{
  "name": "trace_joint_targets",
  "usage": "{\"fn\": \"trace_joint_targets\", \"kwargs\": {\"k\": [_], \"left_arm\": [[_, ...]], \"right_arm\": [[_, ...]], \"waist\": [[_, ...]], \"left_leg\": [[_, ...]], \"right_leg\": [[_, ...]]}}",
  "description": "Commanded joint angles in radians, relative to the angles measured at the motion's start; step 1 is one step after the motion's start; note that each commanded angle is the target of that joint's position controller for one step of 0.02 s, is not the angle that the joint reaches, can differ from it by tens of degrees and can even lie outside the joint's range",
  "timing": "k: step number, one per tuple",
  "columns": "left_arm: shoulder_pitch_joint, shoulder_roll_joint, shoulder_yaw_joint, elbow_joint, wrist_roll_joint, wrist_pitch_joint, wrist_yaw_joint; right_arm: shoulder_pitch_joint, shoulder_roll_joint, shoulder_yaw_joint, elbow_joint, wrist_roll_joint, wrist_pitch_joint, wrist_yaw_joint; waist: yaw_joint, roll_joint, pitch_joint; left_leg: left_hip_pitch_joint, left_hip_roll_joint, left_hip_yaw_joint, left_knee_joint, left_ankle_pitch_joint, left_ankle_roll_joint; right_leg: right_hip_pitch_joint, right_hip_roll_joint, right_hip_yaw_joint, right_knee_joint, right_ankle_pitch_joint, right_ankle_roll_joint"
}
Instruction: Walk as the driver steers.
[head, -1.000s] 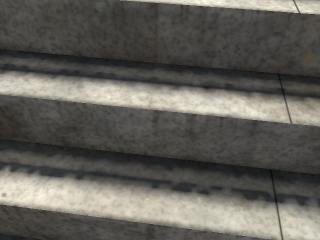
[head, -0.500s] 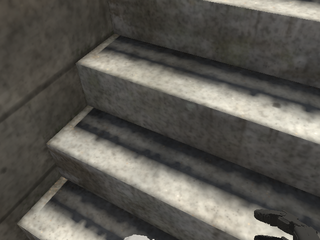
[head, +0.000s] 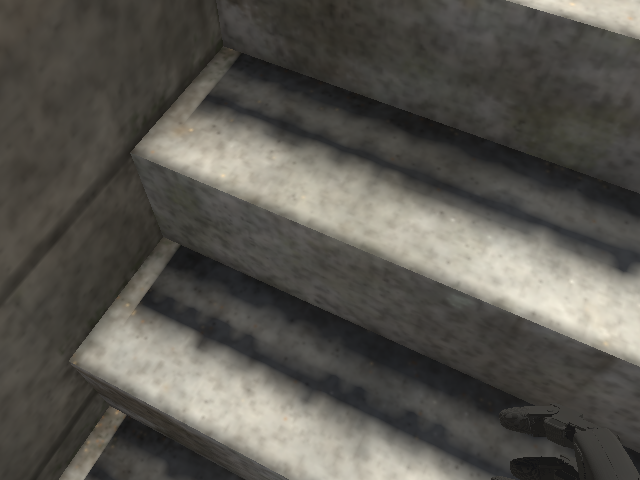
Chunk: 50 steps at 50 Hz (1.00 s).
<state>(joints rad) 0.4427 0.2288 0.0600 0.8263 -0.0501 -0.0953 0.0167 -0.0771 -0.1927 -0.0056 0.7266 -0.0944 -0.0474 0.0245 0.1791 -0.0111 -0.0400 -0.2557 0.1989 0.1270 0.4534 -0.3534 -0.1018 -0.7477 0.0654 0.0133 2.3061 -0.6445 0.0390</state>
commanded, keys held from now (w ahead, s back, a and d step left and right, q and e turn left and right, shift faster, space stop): w+e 0.68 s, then w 0.32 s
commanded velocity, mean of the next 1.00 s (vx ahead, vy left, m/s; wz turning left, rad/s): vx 0.50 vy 0.00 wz -0.48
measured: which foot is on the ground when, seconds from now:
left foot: down 0.00-0.12, up 0.14-0.30, down 0.32-0.60, up 0.62-0.88, down 0.90-1.00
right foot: up 0.00-0.14, down 0.16-0.32, up 0.34-0.66, down 0.68-0.76, up 0.78-1.00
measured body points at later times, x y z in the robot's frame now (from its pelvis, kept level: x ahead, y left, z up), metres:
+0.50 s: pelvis +0.16 +0.04 +0.14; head +0.29 -0.05 +0.55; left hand +0.55 +0.06 +0.06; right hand -0.01 -0.14 +0.00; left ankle +0.01 +0.15 -0.53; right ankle -0.07 +0.01 -0.24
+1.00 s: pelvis +0.35 -0.12 +0.41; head +0.41 -0.19 +0.84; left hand +0.74 -0.18 +0.43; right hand +0.16 -0.28 +0.27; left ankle +0.30 +0.04 -0.26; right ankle +0.34 -0.27 -0.05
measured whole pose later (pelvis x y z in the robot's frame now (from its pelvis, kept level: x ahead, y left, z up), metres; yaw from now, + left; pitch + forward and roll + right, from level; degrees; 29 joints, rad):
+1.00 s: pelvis +0.35 -0.12 +0.41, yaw -28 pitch +4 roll +4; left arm -0.32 0.24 0.00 0.49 -0.01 -0.14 -0.12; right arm 0.52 -0.18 -0.05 0.89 -0.01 -0.17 -0.12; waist -0.15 -0.02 0.13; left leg -0.33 -0.02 0.10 0.94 -0.12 0.16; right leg -1.20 0.08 0.18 2.04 -0.84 0.02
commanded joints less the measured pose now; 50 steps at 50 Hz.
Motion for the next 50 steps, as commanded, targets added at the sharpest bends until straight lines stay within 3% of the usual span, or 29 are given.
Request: {"fn": "trace_joint_targets", "kwargs": {"k": [1,3,5,6,7,9,10,12,13,15,17,18,20,24,25,27,29,31,33,34,36,38,39,41,43,44,46,48,50], "left_arm": [[-1.011,-0.134,-0.140,-0.587,0.082,-0.083,-0.019],[-1.018,-0.156,-0.177,-0.685,0.109,-0.034,-0.046],[-0.450,0.018,-0.106,-0.439,0.097,0.030,-0.097],[-0.029,0.016,-0.060,-0.152,0.110,0.072,-0.097],[0.181,0.047,-0.023,0.059,0.101,0.099,-0.101],[-0.207,0.018,-0.098,0.225,0.196,0.123,-0.117],[-0.198,-0.123,-0.127,0.248,0.220,0.103,-0.133],[-0.089,0.224,-0.023,0.171,0.213,0.142,-0.082],[-0.399,0.442,0.048,0.044,0.181,0.165,-0.042],[-0.835,0.516,0.078,-0.287,0.077,0.143,0.010],[-0.683,0.353,0.064,-0.269,-0.014,0.116,0.007],[-0.692,0.317,0.053,-0.296,-0.040,0.032,-0.032],[-1.002,0.319,0.050,-0.350,-0.021,-0.024,-0.085],[-1.625,-0.011,-0.068,-0.630,0.065,0.040,-0.047],[-1.685,-0.213,-0.136,-0.723,0.076,0.037,-0.061],[-1.372,-0.277,-0.158,-0.802,0.068,0.034,-0.117],[-0.575,-0.006,-0.073,-0.602,0.078,0.081,-0.131],[0.153,0.170,0.055,-0.165,0.056,0.094,-0.033],[-0.046,0.052,-0.006,0.121,0.108,0.069,-0.078],[-0.201,-0.074,-0.065,0.141,0.144,0.052,-0.078],[-0.175,-0.048,-0.035,0.201,0.181,0.020,-0.049],[-0.813,0.367,0.069,-0.126,0.135,0.050,0.013],[-0.813,0.496,0.106,-0.183,0.057,0.069,0.031],[-0.715,0.264,0.056,-0.311,0.001,0.071,0.032],[-0.677,0.041,0.019,-0.312,-0.051,0.010,-0.004],[-0.994,0.017,-0.012,-0.412,0.003,-0.044,-0.050],[-1.098,-0.082,-0.099,-0.462,0.049,-0.097,-0.102],[-0.850,-0.144,-0.146,-0.450,0.032,-0.084,-0.179],[-0.603,-0.096,-0.155,-0.392,0.074,-0.043,-0.171]], "right_arm": [[0.977,-0.083,-0.051,0.328,-0.038,-0.018,-0.021],[0.801,-0.117,-0.068,0.340,-0.001,-0.068,-0.059],[0.156,-0.256,-0.099,0.106,0.117,-0.027,-0.088],[0.032,-0.313,-0.116,0.053,0.184,-0.020,-0.139],[-0.068,-0.230,-0.092,0.012,0.172,-0.044,-0.144],[0.146,-0.013,-0.003,-0.010,0.242,-0.063,-0.112],[-0.037,0.050,0.042,-0.196,0.310,-0.074,-0.068],[-0.047,-0.125,0.038,-0.219,0.170,-0.146,0.022],[0.059,-0.158,0.067,-0.261,0.075,-0.136,0.056],[0.603,-0.455,0.000,-0.104,0.016,-0.053,0.094],[0.546,-0.321,-0.029,0.013,0.049,0.009,0.017],[0.706,-0.424,-0.069,-0.004,-0.014,-0.002,-0.007],[0.833,-0.368,-0.099,0.019,0.006,-0.011,-0.055],[1.485,0.003,-0.047,0.409,-0.029,-0.051,-0.103],[1.588,0.117,-0.019,0.531,-0.026,-0.049,-0.096],[1.190,0.098,-0.003,0.470,-0.008,-0.079,-0.118],[0.423,-0.260,-0.085,0.217,0.089,-0.099,-0.127],[-0.095,-0.396,-0.124,0.016,0.170,-0.108,-0.127],[0.125,-0.183,-0.103,-0.101,0.250,-0.088,-0.159],[0.199,-0.037,-0.065,-0.170,0.212,-0.072,-0.091],[0.159,0.082,0.018,-0.333,0.168,-0.069,0.037],[0.495,-0.084,-0.009,-0.280,0.050,-0.105,0.034],[0.742,-0.129,-0.011,-0.132,0.004,-0.085,0.018],[0.840,-0.207,-0.037,0.072,-0.021,0.012,-0.030],[0.986,-0.275,-0.117,0.144,0.019,-0.073,-0.072],[1.126,-0.251,-0.131,0.176,0.065,-0.105,-0.081],[1.066,-0.087,-0.105,0.228,0.088,-0.147,-0.125],[0.671,0.047,-0.037,0.123,0.077,-0.167,-0.157],[0.174,-0.098,-0.028,-0.026,0.094,-0.133,-0.190]], "waist": [[-0.605,0.549,-0.244],[-0.437,0.494,-0.397],[-0.060,0.293,-0.340],[0.112,0.005,-0.155],[0.165,-0.668,0.147],[-0.273,-0.743,0.556],[-0.295,-0.747,0.584],[-0.271,-0.494,-0.055],[-0.354,-0.453,-0.440],[-0.506,-0.260,-0.754],[-0.380,0.079,-0.461],[-0.408,0.387,-0.608],[-0.566,0.257,-0.447],[-0.837,0.277,0.056],[-0.795,0.192,-0.036],[-0.376,0.148,-0.051],[0.140,-0.083,-0.242],[0.459,-0.653,-0.214],[-0.039,-0.466,0.493],[-0.233,-0.465,0.501],[-0.384,-0.297,0.302],[-0.600,0.075,-0.307],[-0.600,0.110,-0.553],[-0.546,0.325,-0.378],[-0.465,0.714,-0.440],[-0.629,0.589,-0.328],[-0.568,0.549,-0.255],[-0.301,0.221,-0.161],[-0.039,-0.035,0.076]], "left_leg": [[1.387,0.144,-0.341,0.147,2.328,0.282],[1.367,0.143,-0.458,0.176,2.750,0.271],[0.417,0.112,-0.441,0.245,2.544,0.239],[-0.284,0.027,-0.413,0.667,1.765,0.122],[-0.909,-0.333,-0.238,1.429,-0.539,-0.028],[-1.747,-0.571,-0.002,2.629,-1.255,-0.009],[-1.927,-0.513,0.237,2.371,-1.477,0.002],[-1.642,-0.518,0.336,1.855,-1.154,0.099],[-1.236,-0.365,0.262,1.370,-0.922,0.103],[-0.488,-0.209,-0.143,0.236,-0.304,0.192],[0.331,-0.055,-0.423,-0.023,0.324,0.320],[0.867,0.049,-0.536,0.408,1.229,0.365],[1.001,0.124,-0.502,0.327,1.506,0.349],[1.526,0.095,-0.427,0.335,1.619,0.223],[1.539,0.087,-0.372,0.277,1.659,0.216],[0.929,0.118,-0.299,-0.035,1.660,0.193],[0.038,0.102,-0.218,0.109,1.937,0.155],[-0.607,-0.155,-0.146,1.113,0.393,-0.013],[-0.927,-0.345,0.060,2.045,-0.832,0.032],[-1.242,-0.460,0.096,2.248,-1.016,0.075],[-1.455,-0.434,0.296,2.058,-1.189,0.158],[-0.759,-0.279,0.097,1.041,-0.756,0.141],[-0.357,-0.228,-0.031,0.759,-0.302,0.133],[0.060,-0.378,0.050,0.349,0.114,0.201],[1.085,-0.016,-0.768,0.556,0.863,0.523],[1.227,-0.067,-0.788,0.420,0.927,0.465],[1.280,0.042,-0.744,0.447,0.997,0.333],[0.708,0.066,-0.486,0.336,0.817,0.241],[-0.394,0.009,-0.260,-0.128,0.498,0.228]], "right_leg": [[-1.045,-0.022,-0.108,0.156,-0.407,0.083],[-0.643,-0.033,0.003,-0.584,-0.474,0.123],[0.566,-0.142,0.186,-1.912,0.083,-0.009],[1.164,-0.286,0.304,-2.298,0.526,-0.137],[1.470,-0.430,0.295,-2.550,1.374,-0.278],[1.467,-0.477,-0.162,-2.468,2.512,-0.186],[1.471,-0.408,-0.335,-2.490,2.798,-0.088],[2.016,-0.270,-0.241,-1.573,4.263,-0.048],[2.029,-0.254,-0.184,-1.372,4.260,0.001],[1.750,-0.308,0.015,-1.268,3.584,0.029],[0.783,-0.198,0.141,-1.142,0.843,0.010],[0.265,0.032,0.271,-0.723,0.229,0.070],[-0.203,0.083,0.209,-0.371,-0.159,0.131],[-1.176,0.204,-0.082,0.071,-0.763,0.297],[-1.165,0.178,-0.087,0.132,-0.764,0.267],[-0.544,0.008,0.038,-0.501,-0.575,0.090],[0.704,-0.032,0.017,-1.348,0.091,-0.028],[1.435,-0.193,0.306,-1.996,1.080,-0.230],[1.008,-0.380,0.120,-2.794,1.478,-0.316],[1.055,-0.347,-0.090,-2.688,1.982,-0.220],[1.234,-0.268,-0.213,-2.236,3.089,-0.044],[1.119,-0.198,-0.087,-1.801,2.981,0.005],[1.153,-0.265,-0.004,-1.762,2.831,-0.060],[0.803,-0.180,-0.010,-1.397,2.560,0.050],[-0.493,0.240,0.410,-0.192,0.091,0.119],[-0.819,0.247,0.347,-0.081,-0.136,0.095],[-1.153,0.099,0.385,0.037,-0.406,0.029],[-0.956,-0.075,0.337,-0.176,-0.408,-0.060],[-0.292,-0.052,0.021,-0.355,-0.103,-0.039]]}}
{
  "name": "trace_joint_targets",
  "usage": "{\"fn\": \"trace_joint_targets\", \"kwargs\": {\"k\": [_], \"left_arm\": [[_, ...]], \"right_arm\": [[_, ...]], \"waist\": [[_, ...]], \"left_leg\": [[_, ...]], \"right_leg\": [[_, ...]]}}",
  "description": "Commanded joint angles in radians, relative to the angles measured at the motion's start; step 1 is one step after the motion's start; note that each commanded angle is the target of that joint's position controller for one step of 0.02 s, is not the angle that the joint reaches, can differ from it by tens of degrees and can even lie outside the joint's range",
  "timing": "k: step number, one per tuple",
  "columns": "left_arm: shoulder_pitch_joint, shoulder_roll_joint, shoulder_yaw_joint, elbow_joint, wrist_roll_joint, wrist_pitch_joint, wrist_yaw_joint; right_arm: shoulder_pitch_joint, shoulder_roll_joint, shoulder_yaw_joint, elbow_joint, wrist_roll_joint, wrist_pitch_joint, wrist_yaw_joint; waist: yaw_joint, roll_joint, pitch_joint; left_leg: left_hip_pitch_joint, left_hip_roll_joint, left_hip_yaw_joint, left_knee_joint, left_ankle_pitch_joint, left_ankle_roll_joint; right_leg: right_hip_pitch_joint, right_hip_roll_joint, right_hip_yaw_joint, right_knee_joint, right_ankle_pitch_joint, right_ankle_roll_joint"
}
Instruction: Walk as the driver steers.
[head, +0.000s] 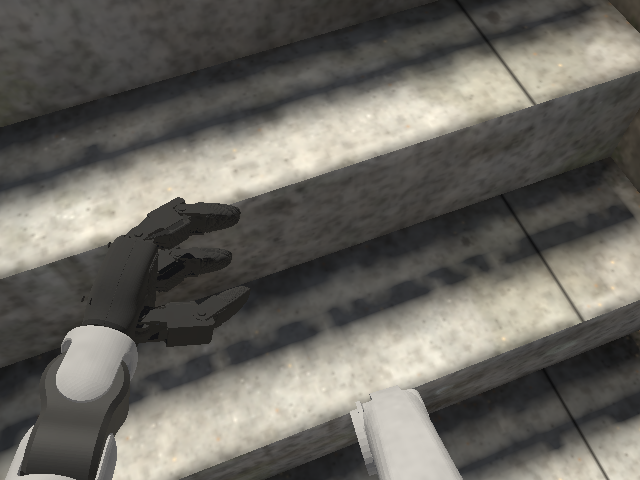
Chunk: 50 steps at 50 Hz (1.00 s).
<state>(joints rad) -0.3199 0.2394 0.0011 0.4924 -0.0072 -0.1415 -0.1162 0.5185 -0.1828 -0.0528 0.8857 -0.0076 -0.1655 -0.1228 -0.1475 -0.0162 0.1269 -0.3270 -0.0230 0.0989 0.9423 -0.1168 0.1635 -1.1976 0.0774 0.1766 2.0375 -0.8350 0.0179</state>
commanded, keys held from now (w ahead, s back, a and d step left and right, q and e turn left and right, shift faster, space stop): w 1.00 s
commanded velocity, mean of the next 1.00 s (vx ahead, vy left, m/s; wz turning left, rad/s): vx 0.50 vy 0.00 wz -0.04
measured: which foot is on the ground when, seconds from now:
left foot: down 0.00-0.08, up 0.10-0.52, down 0.54-1.00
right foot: up 0.00-0.04, down 0.06-0.52, up 0.54-1.00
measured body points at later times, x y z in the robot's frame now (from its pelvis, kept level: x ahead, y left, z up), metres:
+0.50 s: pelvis +0.13 -0.02 +0.18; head +0.09 +0.01 +0.63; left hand +0.28 +0.21 +0.06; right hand +0.24 -0.25 +0.08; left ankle +0.15 +0.09 -0.42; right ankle +0.23 -0.20 -0.52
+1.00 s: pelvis +0.28 -0.01 +0.22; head +0.29 +0.04 +0.67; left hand +0.56 +0.05 +0.17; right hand +0.09 -0.13 +0.11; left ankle +0.14 +0.10 -0.53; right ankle +0.44 -0.15 -0.19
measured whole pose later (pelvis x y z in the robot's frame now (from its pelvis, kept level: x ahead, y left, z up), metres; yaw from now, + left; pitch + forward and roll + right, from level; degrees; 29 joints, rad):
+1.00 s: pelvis +0.28 -0.01 +0.22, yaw -2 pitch +4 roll -7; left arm -0.08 0.02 -0.13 0.61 -0.05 -0.04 -0.06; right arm 0.69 0.02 0.06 1.12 0.00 -0.04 -0.03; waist -0.15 0.00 -0.06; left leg 0.01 0.13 0.00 0.25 -0.33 0.01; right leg -1.48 -0.11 -0.13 1.97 -0.09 -0.04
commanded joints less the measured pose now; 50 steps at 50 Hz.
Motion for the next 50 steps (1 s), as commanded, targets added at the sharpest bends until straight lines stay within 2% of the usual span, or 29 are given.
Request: {"fn": "trace_joint_targets", "kwargs": {"k": [1,2,3,4,5,6,7,8,9,12,15,18,20,23,24,25,26,27,28,29,30,31,32,35,42,45,47,49,50], "left_arm": [[0.252,-0.110,-0.109,-0.069,0.038,0.027,-0.002],[0.467,-0.050,-0.092,-0.054,0.030,0.046,0.025],[0.718,0.052,-0.013,0.058,0.004,0.074,0.087],[0.928,0.181,0.051,0.174,0.016,0.099,0.142],[0.889,0.220,0.063,0.232,0.069,0.117,0.165],[0.659,0.142,0.028,0.233,0.094,0.143,0.136],[0.509,0.048,0.001,0.194,0.037,0.163,0.140],[0.459,0.031,0.006,0.224,-0.015,0.162,0.124],[0.419,0.011,0.006,0.265,-0.047,0.148,0.109],[0.358,-0.094,-0.013,0.343,0.020,0.103,0.085],[0.402,-0.046,-0.017,0.363,0.044,0.089,0.098],[0.307,0.039,-0.028,0.297,0.080,0.093,0.110],[0.281,0.102,-0.013,0.284,0.062,0.081,0.107],[0.222,0.165,0.001,0.264,-0.008,0.077,0.113],[0.284,0.169,0.003,0.280,-0.013,0.086,0.119],[0.272,0.140,-0.012,0.279,-0.027,0.111,0.126],[0.268,0.072,-0.034,0.266,-0.045,0.124,0.131],[0.302,-0.064,-0.067,0.254,-0.026,0.110,0.104],[0.417,-0.159,-0.068,0.246,0.010,0.097,0.082],[0.648,-0.252,-0.081,0.305,0.011,0.064,0.057],[0.568,-0.178,-0.075,0.298,-0.023,0.046,0.047],[0.301,-0.150,-0.090,0.198,-0.037,0.049,0.050],[0.142,-0.144,-0.100,0.164,-0.028,0.058,0.066],[0.165,-0.071,-0.072,0.150,-0.020,0.077,0.080],[0.112,-0.223,-0.085,0.092,-0.043,0.077,0.056],[0.118,-0.250,-0.103,0.050,-0.051,0.066,0.062],[-0.017,-0.256,-0.126,-0.029,-0.047,0.073,0.060],[-0.251,-0.268,-0.155,-0.134,-0.043,0.061,0.056],[-0.186,-0.252,-0.144,-0.105,-0.056,0.059,0.063]], "right_arm": [[-0.503,-0.224,0.005,-0.194,0.028,0.008,-0.040],[-0.316,-0.280,-0.006,-0.117,0.101,0.009,-0.026],[-0.282,-0.356,-0.018,-0.122,0.084,-0.017,0.012],[-0.424,-0.434,-0.038,-0.154,0.051,0.004,0.056],[-0.434,-0.284,-0.016,-0.170,0.011,0.046,0.092],[-0.251,-0.184,-0.010,-0.118,-0.044,0.065,0.130],[-0.038,-0.067,-0.006,-0.092,-0.025,0.074,0.163],[-0.066,0.016,0.012,-0.155,-0.013,0.075,0.166],[-0.122,0.058,0.044,-0.201,-0.014,0.083,0.154],[-0.157,0.046,0.091,-0.206,-0.008,0.109,0.159],[-0.249,0.014,0.103,-0.207,-0.019,0.119,0.115],[-0.224,-0.012,0.099,-0.173,0.004,0.141,0.085],[-0.193,-0.039,0.095,-0.149,0.001,0.142,0.080],[-0.147,-0.073,0.101,-0.095,0.020,0.164,0.073],[-0.124,-0.094,0.085,-0.067,0.042,0.176,0.077],[-0.092,-0.079,0.085,-0.032,0.029,0.180,0.086],[0.008,-0.038,0.082,0.035,0.020,0.182,0.112],[0.033,0.012,0.092,0.098,0.001,0.176,0.144],[0.026,0.031,0.106,0.103,-0.082,0.142,0.160],[0.039,-0.046,0.092,0.076,-0.093,0.119,0.165],[0.085,-0.133,0.052,0.067,-0.066,0.106,0.159],[-0.029,-0.141,0.052,0.055,-0.063,0.120,0.147],[-0.020,-0.075,0.065,0.069,-0.069,0.122,0.135],[0.034,0.021,0.085,0.093,-0.052,0.084,0.089],[0.325,0.065,0.089,0.190,-0.064,0.120,0.102],[0.270,0.077,0.086,0.174,-0.060,0.125,0.104],[0.248,0.099,0.095,0.189,-0.013,0.130,0.094],[0.313,0.079,0.096,0.244,0.048,0.124,0.077],[0.272,0.067,0.109,0.261,0.043,0.117,0.090]], "waist": [[0.388,-0.132,-0.038],[0.472,-0.238,-0.262],[0.556,-0.213,-0.516],[0.627,-0.243,-0.509],[0.504,-0.532,-0.400],[0.220,-0.537,-0.254],[0.115,-0.394,-0.241],[0.065,-0.280,-0.107],[0.035,-0.250,0.007],[-0.032,-0.150,-0.112],[0.002,-0.062,-0.175],[-0.007,-0.051,-0.243],[-0.017,-0.059,-0.285],[-0.043,-0.070,-0.345],[-0.029,-0.124,-0.356],[-0.029,-0.130,-0.338],[-0.055,-0.064,-0.260],[0.006,0.093,-0.191],[0.125,0.208,-0.112],[0.205,0.295,-0.237],[0.147,0.229,-0.210],[0.122,0.141,-0.013],[0.078,0.026,0.067],[0.097,0.061,-0.010],[-0.018,0.136,-0.041],[0.021,0.089,-0.024],[0.018,0.100,0.008],[-0.030,0.145,0.023],[0.035,0.145,-0.131]], "left_leg": [[-0.783,0.173,-0.099,-0.839,0.123,-0.034],[-0.912,0.069,-0.042,-0.815,0.443,0.012],[-0.806,0.122,-0.097,-0.637,1.088,0.038],[-0.573,0.148,-0.111,-0.374,1.121,0.032],[-0.347,0.003,-0.156,0.237,0.360,-0.034],[-0.221,-0.138,-0.203,0.719,-0.007,-0.063],[-0.366,-0.108,-0.325,1.019,-0.052,-0.064],[-0.478,-0.101,-0.273,1.128,-0.074,-0.053],[-0.548,-0.095,-0.254,1.251,-0.100,-0.040],[-0.590,-0.050,-0.302,1.157,-0.002,-0.021],[-0.690,-0.034,-0.218,1.171,0.084,-0.102],[-0.616,-0.020,-0.119,1.238,0.166,-0.179],[-0.524,0.001,-0.096,1.131,0.149,-0.177],[-0.127,0.068,0.017,0.337,0.021,-0.119],[-0.041,0.081,0.043,0.118,-0.133,-0.101],[-0.012,0.080,0.022,-0.026,-0.273,-0.063],[0.057,0.121,-0.033,-0.345,-0.202,-0.029],[0.054,0.096,-0.088,-0.412,-0.184,-0.049],[0.040,0.134,-0.368,-0.249,0.108,-0.055],[0.132,0.275,-0.764,-0.455,0.107,-0.022],[0.168,0.366,-1.056,-0.723,-0.673,0.040],[0.044,0.359,-0.937,-0.687,-0.731,0.077],[-0.005,0.325,-0.842,-0.689,-0.700,0.066],[0.033,0.292,-0.690,-0.647,-0.533,0.076],[0.359,0.328,-0.484,-0.667,-0.234,0.070],[0.355,0.327,-0.399,-0.671,-0.216,0.047],[0.148,0.296,-0.312,-0.796,-0.205,0.014],[-0.119,0.292,-0.205,-1.106,0.009,0.021],[-0.170,0.231,-0.071,-1.044,0.619,0.018]], "right_leg": [[0.642,-0.107,-0.204,-0.306,0.394,-0.002],[1.378,0.011,-0.324,-0.652,0.768,-0.003],[1.775,0.083,-0.349,-0.596,0.972,-0.024],[1.630,0.061,-0.230,-0.810,0.885,-0.055],[1.273,-0.052,0.184,-1.298,0.718,-0.255],[0.873,-0.113,0.549,-1.558,0.684,-0.335],[0.725,-0.194,0.859,-1.744,-0.034,-0.327],[0.541,-0.197,0.945,-1.785,-0.458,-0.291],[0.386,-0.196,0.817,-1.731,-0.456,-0.241],[0.354,-0.184,0.382,-1.495,-0.078,-0.170],[0.383,-0.230,0.251,-1.533,0.137,-0.233],[0.337,-0.245,0.110,-1.556,0.282,-0.240],[0.343,-0.271,0.107,-1.625,0.248,-0.226],[0.372,-0.251,-0.043,-1.727,0.293,-0.190],[0.449,-0.279,-0.025,-1.720,0.224,-0.212],[0.523,-0.295,0.008,-1.659,0.169,-0.211],[0.540,-0.287,-0.032,-1.418,0.135,-0.178],[0.471,-0.195,-0.214,-0.934,0.318,-0.157],[0.228,-0.067,-0.124,-0.378,0.466,-0.140],[0.100,0.024,0.124,-0.105,0.559,-0.132],[-0.070,0.017,0.110,-0.087,0.631,-0.115],[-0.198,-0.040,0.043,-0.038,0.756,-0.073],[-0.247,-0.062,0.011,-0.041,0.777,-0.044],[-0.152,-0.121,-0.055,-0.106,0.889,-0.001],[-0.509,-0.131,-0.145,0.284,0.753,-0.047],[-0.637,-0.146,-0.101,0.393,0.690,-0.049],[-0.501,-0.198,-0.230,0.114,0.754,-0.029],[-0.004,-0.222,-0.436,-0.314,0.724,-0.056],[0.435,-0.130,-0.569,-0.473,0.738,-0.091]]}}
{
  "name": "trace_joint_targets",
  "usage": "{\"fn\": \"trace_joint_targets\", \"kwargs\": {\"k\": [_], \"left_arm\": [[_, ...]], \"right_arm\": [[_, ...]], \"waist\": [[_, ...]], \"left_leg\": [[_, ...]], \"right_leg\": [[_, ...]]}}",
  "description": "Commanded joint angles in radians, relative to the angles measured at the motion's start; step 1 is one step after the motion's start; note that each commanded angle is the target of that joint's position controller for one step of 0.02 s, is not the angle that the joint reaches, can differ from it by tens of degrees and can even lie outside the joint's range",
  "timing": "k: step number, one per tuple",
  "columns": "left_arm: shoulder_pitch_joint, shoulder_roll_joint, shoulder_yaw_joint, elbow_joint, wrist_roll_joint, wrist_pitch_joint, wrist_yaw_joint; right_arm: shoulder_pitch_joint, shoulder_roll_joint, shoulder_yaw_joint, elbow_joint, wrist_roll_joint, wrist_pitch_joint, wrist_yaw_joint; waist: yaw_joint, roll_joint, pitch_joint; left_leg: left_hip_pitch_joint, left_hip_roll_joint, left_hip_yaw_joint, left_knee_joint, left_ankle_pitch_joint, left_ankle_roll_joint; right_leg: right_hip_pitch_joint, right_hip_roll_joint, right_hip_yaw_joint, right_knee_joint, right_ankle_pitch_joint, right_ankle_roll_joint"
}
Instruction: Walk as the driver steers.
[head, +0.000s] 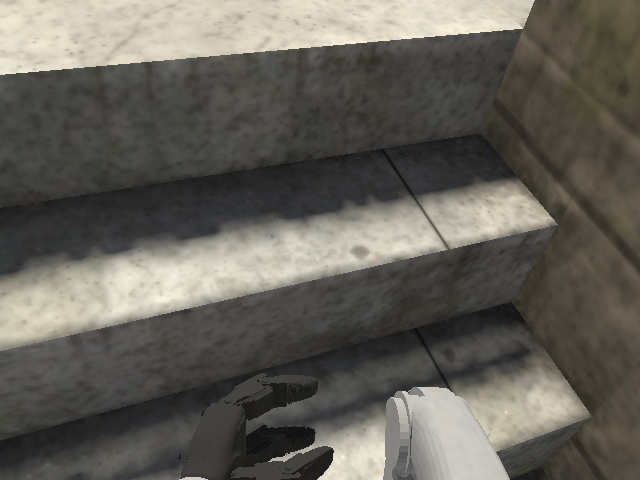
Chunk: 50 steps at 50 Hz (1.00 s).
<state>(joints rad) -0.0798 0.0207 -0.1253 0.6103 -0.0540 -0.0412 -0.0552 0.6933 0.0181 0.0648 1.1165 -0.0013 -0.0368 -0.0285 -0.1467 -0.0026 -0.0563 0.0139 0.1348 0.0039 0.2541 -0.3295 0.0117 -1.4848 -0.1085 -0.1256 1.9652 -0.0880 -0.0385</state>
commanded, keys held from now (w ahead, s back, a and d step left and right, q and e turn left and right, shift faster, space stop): w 0.88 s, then w+q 0.12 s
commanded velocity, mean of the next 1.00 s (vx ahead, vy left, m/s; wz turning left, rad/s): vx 0.50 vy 0.00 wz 0.02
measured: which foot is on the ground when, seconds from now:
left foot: down 0.00-0.10, up 0.12-0.50, down 0.52-1.00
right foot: up 0.00-0.06, down 0.08-0.58, up 0.60-1.00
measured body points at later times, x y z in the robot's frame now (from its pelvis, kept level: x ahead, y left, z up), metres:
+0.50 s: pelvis +0.24 -0.01 +0.22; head +0.24 -0.03 +0.67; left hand +0.16 +0.15 +0.06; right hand +0.52 -0.08 +0.18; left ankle +0.34 +0.09 -0.30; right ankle +0.19 -0.12 -0.54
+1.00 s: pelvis +0.44 -0.02 +0.40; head +0.45 +0.02 +0.85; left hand +0.68 +0.07 +0.31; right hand +0.30 -0.17 +0.27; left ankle +0.33 +0.08 -0.34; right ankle +0.58 -0.15 +0.01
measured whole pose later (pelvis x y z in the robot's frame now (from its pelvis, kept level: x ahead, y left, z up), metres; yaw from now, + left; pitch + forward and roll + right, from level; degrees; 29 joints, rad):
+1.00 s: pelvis +0.44 -0.02 +0.40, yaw +2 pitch +5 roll -3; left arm -0.02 0.01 -0.13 0.77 0.00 -0.04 -0.03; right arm 0.61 -0.03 0.05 1.11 -0.03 -0.06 -0.01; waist -0.14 -0.01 -0.09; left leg -0.11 0.06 0.04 0.42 -0.40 0.03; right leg -1.51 -0.09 -0.02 2.10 -0.12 -0.02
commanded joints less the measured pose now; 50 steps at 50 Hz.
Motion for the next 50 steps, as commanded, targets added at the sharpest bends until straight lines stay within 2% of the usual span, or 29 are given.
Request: {"fn": "trace_joint_targets", "kwargs": {"k": [1,3,4,5,6,7,8,10,12,14,16,20,22,23,25,26,27,28,29,30,31,33,35,36,39,42,46,48,50], "left_arm": [[-0.303,0.002,0.008,-0.210,-0.021,-0.047,0.015],[0.049,0.190,0.088,-0.113,-0.005,-0.012,0.039],[0.190,0.268,0.113,-0.027,0.009,-0.001,0.033],[0.401,0.381,0.153,0.067,0.065,0.012,0.028],[0.540,0.428,0.186,0.180,0.137,0.051,0.045],[0.559,0.291,0.146,0.229,0.176,0.068,0.069],[0.454,0.143,0.101,0.295,0.137,0.051,0.055],[0.368,0.058,0.090,0.421,0.100,0.007,0.037],[0.306,-0.002,0.069,0.440,0.131,-0.014,0.021],[0.298,0.026,0.061,0.456,0.150,-0.011,0.006],[0.285,0.058,0.044,0.456,0.123,-0.018,-0.008],[0.441,0.157,0.042,0.476,0.053,-0.030,0.019],[0.614,0.242,0.076,0.521,0.056,0.009,0.059],[0.579,0.263,0.084,0.514,0.026,0.026,0.073],[0.700,0.299,0.102,0.546,0.051,0.006,0.078],[0.690,0.340,0.114,0.550,0.057,0.004,0.087],[0.636,0.344,0.119,0.522,0.080,-0.012,0.087],[0.553,0.320,0.129,0.485,0.081,-0.034,0.065],[0.466,0.269,0.130,0.458,0.064,-0.048,0.033],[0.273,0.159,0.118,0.405,0.066,-0.044,0.012],[0.154,0.104,0.113,0.324,0.065,-0.060,-0.010],[0.079,0.023,0.078,0.160,0.060,-0.065,-0.012],[0.203,-0.009,0.053,0.172,0.049,-0.066,-0.016],[0.248,-0.019,0.043,0.183,0.041,-0.059,-0.017],[0.235,0.055,0.035,0.165,0.052,-0.031,0.015],[0.207,0.029,0.038,0.200,0.045,-0.007,0.048],[-0.029,0.004,0.012,0.097,0.031,-0.027,0.026],[-0.256,-0.022,-0.006,-0.008,0.051,-0.030,0.018],[-0.324,-0.033,-0.018,-0.069,0.062,-0.036,0.012]], "right_arm": [[0.132,-0.225,-0.022,0.049,0.011,-0.033,0.005],[0.061,-0.450,-0.080,0.058,0.012,-0.031,-0.016],[-0.030,-0.481,-0.099,0.040,0.014,-0.022,-0.028],[-0.190,-0.426,-0.097,-0.039,-0.014,-0.047,-0.038],[-0.138,-0.166,-0.054,-0.065,-0.013,-0.090,0.008],[-0.278,-0.159,-0.067,-0.108,-0.003,-0.136,0.072],[-0.407,-0.087,-0.055,-0.238,0.014,-0.142,0.109],[-0.561,-0.058,-0.013,-0.406,-0.004,-0.126,0.096],[-0.472,0.007,0.036,-0.429,0.002,-0.108,0.096],[-0.449,-0.008,0.053,-0.413,0.049,-0.073,0.083],[-0.516,-0.021,0.077,-0.451,0.055,-0.045,0.066],[-0.857,-0.086,0.110,-0.555,0.018,-0.048,0.035],[-0.885,-0.064,0.120,-0.526,0.000,-0.042,0.029],[-0.887,-0.096,0.116,-0.510,0.000,-0.038,0.037],[-0.893,-0.129,0.076,-0.479,-0.006,-0.055,0.060],[-0.795,-0.165,0.054,-0.484,-0.012,-0.055,0.062],[-0.646,-0.225,0.021,-0.452,-0.026,-0.057,0.079],[-0.462,-0.314,-0.016,-0.371,-0.047,-0.031,0.074],[-0.306,-0.402,-0.059,-0.297,-0.052,0.011,0.047],[-0.245,-0.441,-0.093,-0.238,-0.063,0.035,0.015],[-0.286,-0.367,-0.073,-0.216,-0.061,0.020,0.004],[-0.386,-0.174,-0.027,-0.140,-0.032,0.005,0.024],[-0.387,-0.021,0.005,-0.061,-0.038,-0.016,0.069],[-0.396,-0.009,0.008,-0.057,-0.037,-0.024,0.077],[-0.477,-0.108,-0.004,-0.083,-0.041,-0.054,0.078],[-0.263,-0.182,-0.016,-0.020,-0.043,-0.067,0.068],[-0.052,-0.177,-0.024,-0.008,-0.036,-0.054,0.035],[0.071,-0.160,-0.030,0.003,-0.023,-0.026,0.014],[0.063,-0.172,-0.045,-0.016,-0.024,-0.007,-0.016]], "waist": [[0.102,0.303,-0.076],[0.326,0.510,-0.220],[0.377,0.459,-0.228],[0.426,0.323,-0.205],[0.330,-0.214,-0.316],[0.340,-0.199,-0.333],[0.225,-0.176,-0.162],[0.115,0.000,0.088],[0.025,0.084,0.101],[-0.016,0.024,0.104],[-0.041,-0.012,0.130],[0.078,-0.065,0.041],[0.128,-0.077,-0.075],[0.104,-0.073,-0.083],[0.118,-0.210,-0.189],[0.055,-0.312,-0.225],[0.001,-0.279,-0.309],[-0.023,-0.122,-0.358],[-0.062,0.102,-0.347],[-0.101,0.263,-0.225],[-0.061,0.183,-0.109],[0.090,0.096,0.112],[0.200,-0.008,0.125],[0.231,0.004,0.139],[0.282,0.004,0.104],[0.185,0.061,0.055],[0.074,0.066,0.088],[-0.010,0.086,0.073],[-0.005,0.112,0.097]], "left_leg": [[-0.383,0.090,0.040,-0.208,1.484,0.199],[0.043,0.151,0.022,0.091,2.201,0.214],[0.117,0.159,0.009,0.250,2.049,0.203],[-0.080,0.124,-0.079,0.494,1.884,0.213],[-0.578,-0.148,-0.168,0.941,0.703,0.168],[-0.660,-0.266,-0.362,1.645,0.364,0.123],[-0.882,-0.234,-0.362,1.932,0.340,0.148],[-1.113,-0.210,-0.331,2.145,0.300,0.207],[-1.176,-0.200,-0.328,2.177,0.325,0.223],[-1.316,-0.211,-0.244,2.338,0.233,0.186],[-1.375,-0.193,-0.183,2.327,0.263,0.152],[-1.077,-0.130,0.104,1.737,0.338,0.077],[-1.119,-0.058,0.142,1.653,0.206,0.069],[-0.932,-0.075,0.180,1.367,0.103,0.100],[-0.719,-0.210,0.289,1.208,-0.265,0.129],[-0.692,-0.232,0.202,1.035,-0.401,0.129],[-0.573,-0.188,0.086,0.956,-0.312,0.154],[-0.361,-0.048,-0.228,0.796,-0.224,0.224],[-0.213,0.055,-0.619,0.420,-0.533,0.300],[-0.159,0.171,-1.039,0.027,-0.605,0.390],[-0.278,0.203,-1.123,0.005,-0.529,0.341],[-0.447,0.147,-0.640,0.178,-0.355,0.218],[-0.434,0.060,-0.353,0.215,-0.128,0.108],[-0.458,0.043,-0.250,0.185,-0.031,0.100],[-0.673,0.002,-0.017,0.086,0.090,0.134],[-0.403,0.060,-0.101,0.081,0.071,0.201],[-0.047,0.134,-0.232,0.057,0.035,0.185],[-0.025,0.182,-0.305,-0.045,0.067,0.228],[-0.081,0.175,-0.298,-0.169,0.215,0.254]], "right_leg": [[0.969,0.127,-0.252,-0.447,-0.108,-0.057],[1.040,0.193,-0.106,-0.712,-0.436,-0.110],[1.110,0.167,0.018,-0.932,-0.436,-0.132],[1.290,0.090,0.294,-1.105,-0.377,-0.148],[1.591,-0.193,0.969,-1.555,-0.487,-0.326],[1.433,-0.271,1.232,-1.783,-0.551,-0.314],[1.291,-0.264,1.058,-1.734,-0.656,-0.225],[1.083,-0.177,0.641,-1.572,-0.419,-0.129],[1.015,-0.102,0.305,-1.523,-0.071,-0.052],[0.996,-0.094,0.151,-1.586,0.043,-0.060],[0.877,-0.070,0.070,-1.645,0.017,-0.049],[0.765,-0.047,0.035,-1.893,0.057,-0.105],[1.170,-0.105,0.106,-1.901,0.182,-0.128],[1.193,-0.077,-0.009,-1.896,0.517,-0.104],[1.414,-0.136,0.026,-1.744,1.440,-0.167],[1.582,-0.166,0.049,-1.615,1.731,-0.203],[1.636,-0.174,0.044,-1.471,1.803,-0.220],[1.387,-0.134,0.041,-1.275,1.683,-0.233],[1.101,-0.017,0.063,-1.046,1.146,-0.229],[0.749,0.143,0.196,-0.521,0.205,-0.182],[0.560,0.196,0.414,-0.001,0.025,-0.154],[0.268,0.185,0.403,0.298,-0.088,-0.177],[0.184,0.172,0.414,0.269,-0.033,-0.190],[0.183,0.165,0.403,0.242,-0.027,-0.178],[0.323,0.156,0.273,0.032,0.181,-0.103],[0.093,0.135,0.250,0.255,0.147,-0.062],[-0.258,0.067,0.243,0.227,-0.001,-0.027],[-0.279,-0.019,0.075,0.150,-0.055,0.030],[-0.124,-0.058,-0.005,-0.028,-0.088,0.066]]}}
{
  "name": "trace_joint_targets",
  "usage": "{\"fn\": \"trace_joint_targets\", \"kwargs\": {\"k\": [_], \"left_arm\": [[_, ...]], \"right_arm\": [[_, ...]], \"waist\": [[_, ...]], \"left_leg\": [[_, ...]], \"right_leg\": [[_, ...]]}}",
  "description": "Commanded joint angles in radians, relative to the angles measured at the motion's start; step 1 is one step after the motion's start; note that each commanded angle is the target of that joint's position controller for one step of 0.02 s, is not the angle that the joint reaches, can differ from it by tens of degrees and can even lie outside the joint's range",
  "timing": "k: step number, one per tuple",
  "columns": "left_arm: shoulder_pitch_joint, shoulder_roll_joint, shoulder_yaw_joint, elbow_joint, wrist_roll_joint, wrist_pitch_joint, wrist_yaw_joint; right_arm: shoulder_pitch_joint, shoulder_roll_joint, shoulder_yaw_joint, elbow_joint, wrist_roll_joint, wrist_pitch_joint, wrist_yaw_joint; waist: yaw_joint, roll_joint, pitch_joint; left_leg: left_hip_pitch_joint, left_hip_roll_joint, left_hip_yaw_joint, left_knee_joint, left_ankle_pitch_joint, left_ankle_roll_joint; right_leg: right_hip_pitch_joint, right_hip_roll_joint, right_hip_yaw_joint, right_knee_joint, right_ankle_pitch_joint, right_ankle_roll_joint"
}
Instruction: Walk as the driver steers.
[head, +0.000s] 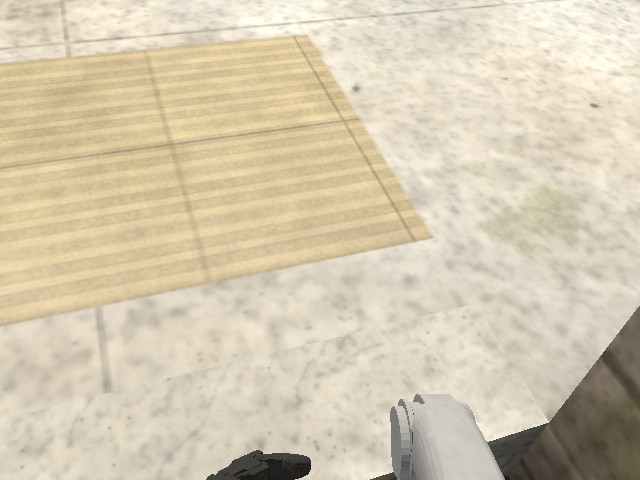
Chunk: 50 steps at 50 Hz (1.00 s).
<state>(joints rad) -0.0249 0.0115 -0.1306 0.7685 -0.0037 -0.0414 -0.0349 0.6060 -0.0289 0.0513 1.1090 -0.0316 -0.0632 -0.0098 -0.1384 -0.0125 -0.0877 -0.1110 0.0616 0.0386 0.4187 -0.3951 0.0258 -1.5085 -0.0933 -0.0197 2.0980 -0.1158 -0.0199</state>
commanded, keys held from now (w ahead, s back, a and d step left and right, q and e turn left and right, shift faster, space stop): w+q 0.70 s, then w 0.30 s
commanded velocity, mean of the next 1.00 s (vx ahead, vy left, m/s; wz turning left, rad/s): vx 0.50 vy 0.00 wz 0.43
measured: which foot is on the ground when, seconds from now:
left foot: down 0.00-0.12, up 0.14-0.64, down 0.66-1.00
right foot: up 0.00-0.10, down 0.12-0.68, up 0.70-1.00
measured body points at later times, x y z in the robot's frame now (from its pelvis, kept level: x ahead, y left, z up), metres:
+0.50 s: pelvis +0.25 -0.01 +0.21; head +0.26 -0.03 +0.65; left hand +0.16 +0.20 +0.06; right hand +0.50 -0.11 +0.12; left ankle +0.33 +0.17 -0.16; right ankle +0.22 -0.15 -0.54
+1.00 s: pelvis +0.48 +0.15 +0.41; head +0.44 +0.17 +0.86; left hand +0.60 +0.41 +0.33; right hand +0.59 -0.04 +0.28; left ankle +0.43 +0.18 -0.33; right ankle +0.68 +0.02 -0.16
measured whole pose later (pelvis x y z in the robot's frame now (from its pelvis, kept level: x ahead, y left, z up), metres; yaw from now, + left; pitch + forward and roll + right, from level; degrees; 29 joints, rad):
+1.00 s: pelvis +0.48 +0.15 +0.41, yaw +25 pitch +3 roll -3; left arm 0.07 0.14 -0.03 0.69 0.01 -0.09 -0.01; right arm 0.41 -0.12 0.00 0.96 -0.01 -0.08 0.05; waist 0.00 -0.03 -0.12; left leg -0.22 -0.03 0.03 0.47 -0.28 0.10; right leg -1.00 -0.07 0.08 1.41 0.12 -0.13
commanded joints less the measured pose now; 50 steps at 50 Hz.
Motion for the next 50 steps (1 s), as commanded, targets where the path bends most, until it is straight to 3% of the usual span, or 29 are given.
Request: {"fn": "trace_joint_targets", "kwargs": {"k": [1,3,4,5,6,7,8,9,10,11,12,14,15,18,21,24,27,29,32,33,34,35,36,37,39,41,45,48,50], "left_arm": [[-0.517,-0.057,-0.040,-0.275,0.014,-0.039,-0.015],[-0.383,0.002,-0.008,-0.250,-0.017,-0.068,-0.018],[-0.176,0.063,0.034,-0.190,-0.006,-0.063,0.007],[0.022,0.201,0.094,-0.162,-0.010,-0.048,0.010],[0.228,0.312,0.143,-0.101,0.010,-0.036,0.014],[0.388,0.438,0.199,-0.007,0.061,-0.003,0.034],[0.456,0.450,0.209,0.008,0.098,0.045,0.048],[0.394,0.368,0.195,0.046,0.110,0.063,0.045],[0.289,0.261,0.177,0.083,0.067,0.083,0.046],[0.222,0.188,0.157,0.116,0.065,0.070,0.042],[0.216,0.095,0.139,0.178,0.069,0.048,0.029],[0.197,0.091,0.155,0.198,0.083,0.045,0.013],[0.146,0.119,0.162,0.188,0.070,0.051,0.021],[0.178,0.143,0.151,0.178,0.059,0.041,0.013],[0.246,0.224,0.151,0.158,0.062,0.035,0.015],[0.463,0.257,0.139,0.154,0.035,0.013,0.044],[0.603,0.323,0.176,0.211,-0.009,0.016,0.067],[0.596,0.293,0.151,0.242,-0.008,0.015,0.065],[0.547,0.459,0.181,0.221,-0.005,0.009,0.075],[0.490,0.490,0.190,0.188,-0.014,0.019,0.075],[0.458,0.452,0.198,0.128,-0.020,0.000,0.086],[0.470,0.374,0.181,0.099,-0.010,-0.043,0.059],[0.329,0.327,0.192,0.048,0.010,-0.094,0.013],[0.322,0.266,0.201,0.041,-0.007,-0.109,-0.022],[0.106,0.194,0.170,-0.113,-0.006,-0.115,0.004],[0.225,0.091,0.113,-0.100,0.010,-0.096,0.003],[0.297,0.188,0.120,-0.047,-0.012,-0.049,0.032],[0.154,0.211,0.128,-0.080,0.026,-0.044,0.030],[0.050,0.205,0.133,-0.119,0.013,-0.040,0.016]], "right_arm": [[0.189,-0.114,-0.046,0.007,0.042,0.029,-0.059],[0.114,-0.131,-0.037,0.002,0.025,0.033,-0.043],[0.103,-0.212,-0.055,0.011,0.000,0.023,-0.033],[0.018,-0.314,-0.076,-0.011,0.010,0.008,-0.043],[-0.087,-0.363,-0.094,-0.039,0.014,-0.020,-0.037],[-0.130,-0.230,-0.083,-0.079,0.024,-0.043,-0.014],[-0.106,-0.160,-0.081,-0.066,0.042,-0.089,0.021],[-0.213,-0.057,-0.076,-0.092,0.047,-0.083,0.066],[-0.336,-0.008,-0.067,-0.193,0.070,-0.062,0.074],[-0.403,0.057,-0.037,-0.245,0.066,-0.033,0.049],[-0.339,0.006,-0.038,-0.252,0.055,-0.012,0.036],[-0.236,0.010,-0.029,-0.229,0.061,0.015,0.029],[-0.235,0.054,-0.013,-0.262,0.062,0.027,0.007],[-0.341,0.037,-0.007,-0.342,0.073,0.070,-0.009],[-0.408,0.001,-0.002,-0.406,0.075,0.055,-0.004],[-0.698,-0.018,0.019,-0.547,0.087,0.060,-0.009],[-0.887,-0.018,0.042,-0.650,0.096,0.081,0.044],[-0.891,0.005,0.045,-0.678,0.095,0.079,0.080],[-0.710,-0.137,-0.017,-0.657,0.076,0.073,0.106],[-0.573,-0.233,-0.064,-0.623,0.077,0.075,0.104],[-0.417,-0.315,-0.099,-0.576,0.057,0.089,0.100],[-0.291,-0.450,-0.142,-0.545,0.054,0.103,0.074],[-0.291,-0.482,-0.154,-0.488,0.054,0.091,0.047],[-0.279,-0.376,-0.110,-0.424,0.048,0.069,0.039],[-0.317,-0.182,-0.076,-0.336,0.036,0.007,0.066],[-0.384,-0.075,-0.046,-0.275,0.023,-0.018,0.092],[-0.428,-0.111,-0.043,-0.269,0.014,-0.041,0.100],[-0.321,-0.178,-0.051,-0.242,0.023,-0.042,0.068],[-0.229,-0.204,-0.064,-0.209,0.021,-0.057,0.031]], "waist": [[-0.041,0.159,0.181],[0.077,0.225,0.026],[0.172,0.350,-0.102],[0.325,0.435,-0.145],[0.395,0.410,-0.270],[0.352,0.075,-0.332],[0.358,-0.159,-0.490],[0.310,-0.089,-0.364],[0.228,-0.093,-0.147],[0.176,-0.076,0.036],[0.108,-0.035,0.091],[0.044,-0.004,0.123],[0.007,-0.094,0.164],[-0.008,-0.058,0.241],[0.001,-0.031,0.228],[0.131,-0.059,0.161],[0.198,-0.108,0.139],[0.145,-0.145,0.095],[0.011,-0.323,-0.070],[-0.052,-0.367,-0.146],[-0.065,-0.275,-0.246],[-0.050,0.028,-0.344],[0.008,0.209,-0.411],[0.059,0.195,-0.352],[0.113,0.128,-0.017],[0.235,0.046,0.014],[0.292,0.018,0.080],[0.208,0.088,0.060],[0.151,0.117,0.083]], "left_leg": [[-0.058,0.241,-0.303,-0.415,0.387,0.214],[-0.174,0.165,-0.100,-0.353,1.320,0.196],[-0.091,0.193,-0.083,-0.181,1.953,0.199],[0.076,0.194,-0.106,-0.013,2.126,0.181],[-0.008,0.180,-0.130,0.195,2.065,0.188],[-0.330,0.033,-0.125,0.546,1.545,0.156],[-0.490,-0.124,-0.262,1.134,0.388,0.089],[-0.626,-0.141,-0.374,1.539,0.313,0.056],[-0.775,-0.109,-0.316,1.654,0.312,0.044],[-0.901,-0.100,-0.263,1.797,0.291,0.058],[-0.940,-0.069,-0.233,1.809,0.289,0.092],[-0.956,-0.090,-0.265,1.829,0.339,0.114],[-1.031,-0.100,-0.250,1.879,0.304,0.105],[-1.218,-0.074,-0.215,2.028,0.255,0.065],[-1.367,-0.030,-0.226,1.959,0.309,0.028],[-1.391,0.032,-0.024,1.758,0.360,0.003],[-1.234,0.145,0.109,1.363,0.122,0.057],[-0.946,0.104,0.180,1.208,0.047,0.122],[-0.638,-0.073,0.249,0.923,-0.205,0.178],[-0.497,-0.135,0.185,0.756,-0.206,0.212],[-0.170,-0.055,-0.201,0.646,-0.145,0.272],[0.091,0.111,-0.833,0.166,-0.516,0.370],[0.147,0.162,-1.141,-0.175,-0.705,0.336],[0.080,0.240,-1.045,-0.215,-0.499,0.240],[-0.200,0.170,-0.667,-0.039,-0.195,0.161],[-0.294,0.082,-0.373,0.060,0.038,0.094],[-0.385,0.008,-0.117,-0.025,0.265,0.060],[-0.335,-0.011,-0.053,-0.162,0.365,0.066],[-0.245,0.039,-0.120,-0.231,0.392,0.090]], "right_leg": [[0.062,-0.090,-0.072,-0.323,-0.205,0.019],[0.766,0.070,-0.279,-0.636,-0.259,-0.054],[0.987,0.124,-0.216,-0.631,-0.350,-0.079],[1.039,0.124,-0.101,-0.871,-0.427,-0.101],[1.301,0.060,0.103,-0.998,-0.438,-0.127],[1.527,-0.174,0.584,-1.314,-0.223,-0.223],[1.620,-0.385,1.095,-1.701,-0.405,-0.337],[1.430,-0.381,1.091,-1.767,-0.563,-0.301],[1.261,-0.370,0.877,-1.747,-0.677,-0.242],[1.093,-0.367,0.665,-1.695,-0.597,-0.189],[1.030,-0.318,0.467,-1.666,-0.511,-0.113],[1.038,-0.271,0.154,-1.632,-0.163,-0.018],[1.005,-0.273,0.072,-1.685,-0.138,-0.023],[0.995,-0.242,-0.116,-1.732,-0.062,-0.024],[1.088,-0.231,-0.181,-1.797,-0.065,-0.041],[1.234,-0.243,-0.127,-1.927,-0.306,-0.097],[1.450,-0.272,-0.179,-2.164,-0.126,-0.141],[1.497,-0.246,-0.311,-2.122,0.460,-0.147],[1.716,-0.271,-0.301,-1.856,1.533,-0.180],[1.762,-0.248,-0.290,-1.645,1.664,-0.166],[1.434,-0.190,-0.225,-1.376,1.513,-0.116],[1.132,-0.037,-0.081,-1.056,0.625,-0.054],[0.929,0.147,0.141,-0.578,0.041,-0.033],[0.797,0.134,0.240,-0.200,-0.030,-0.043],[0.595,0.052,0.185,-0.013,-0.033,-0.156],[0.612,0.020,0.227,-0.088,0.059,-0.204],[0.618,0.040,0.173,-0.444,0.105,-0.161],[0.609,0.046,0.021,-0.681,0.271,-0.097],[0.576,0.015,-0.002,-0.895,0.309,-0.063]]}}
